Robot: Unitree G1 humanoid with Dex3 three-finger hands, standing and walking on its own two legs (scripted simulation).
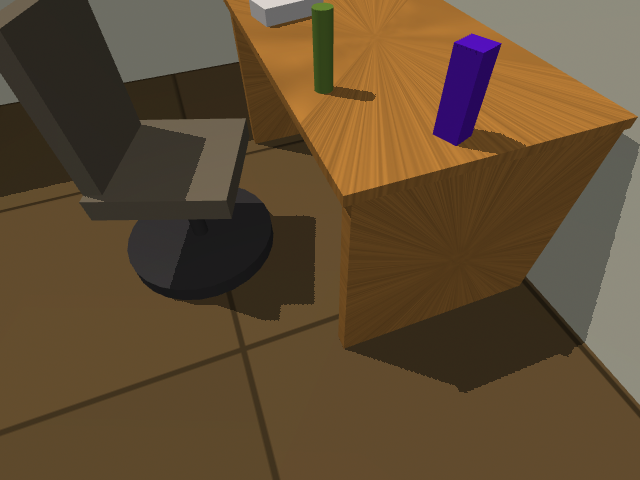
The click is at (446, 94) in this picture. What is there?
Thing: carton on end
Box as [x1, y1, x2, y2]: [433, 34, 501, 145]
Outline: 474,34 470,34 454,42 433,130 433,134 455,145 471,135 501,43
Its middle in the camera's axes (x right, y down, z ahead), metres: +0.31 -0.32 +0.82
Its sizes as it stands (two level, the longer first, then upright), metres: 0.066 0.061 0.207
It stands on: a support 0.73 m high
